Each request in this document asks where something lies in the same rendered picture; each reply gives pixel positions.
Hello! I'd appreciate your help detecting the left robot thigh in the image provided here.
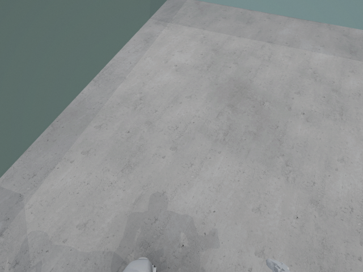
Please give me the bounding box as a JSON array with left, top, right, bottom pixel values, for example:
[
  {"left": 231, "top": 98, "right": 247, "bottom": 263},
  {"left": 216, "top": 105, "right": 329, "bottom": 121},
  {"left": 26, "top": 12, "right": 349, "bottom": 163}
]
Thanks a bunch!
[{"left": 123, "top": 260, "right": 157, "bottom": 272}]

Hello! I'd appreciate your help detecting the right robot hand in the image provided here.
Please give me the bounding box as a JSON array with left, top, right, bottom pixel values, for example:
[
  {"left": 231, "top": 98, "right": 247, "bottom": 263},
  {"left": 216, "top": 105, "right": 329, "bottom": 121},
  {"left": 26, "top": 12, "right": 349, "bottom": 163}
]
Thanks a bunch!
[{"left": 266, "top": 258, "right": 291, "bottom": 272}]

